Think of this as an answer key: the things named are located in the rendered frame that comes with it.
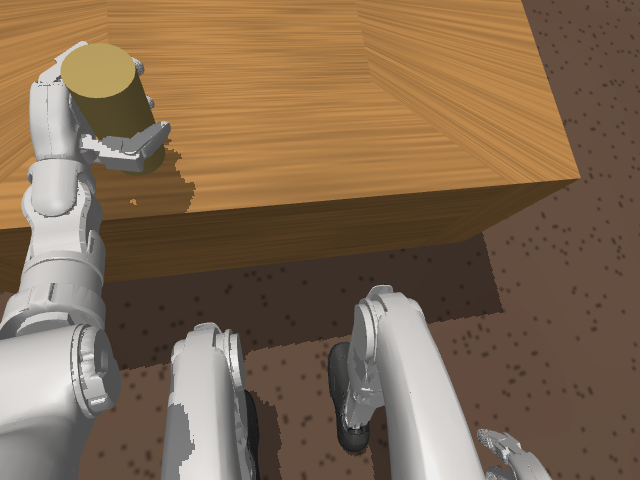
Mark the left robot hand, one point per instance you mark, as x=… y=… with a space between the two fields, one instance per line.
x=59 y=129

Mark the right robot foot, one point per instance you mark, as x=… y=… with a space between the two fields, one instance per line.
x=352 y=440

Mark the left robot foot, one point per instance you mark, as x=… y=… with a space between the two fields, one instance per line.
x=253 y=435

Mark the right robot hand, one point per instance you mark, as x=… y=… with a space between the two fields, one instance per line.
x=523 y=465

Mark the can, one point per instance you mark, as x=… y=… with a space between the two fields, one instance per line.
x=105 y=84

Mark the left robot arm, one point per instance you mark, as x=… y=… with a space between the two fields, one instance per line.
x=57 y=370

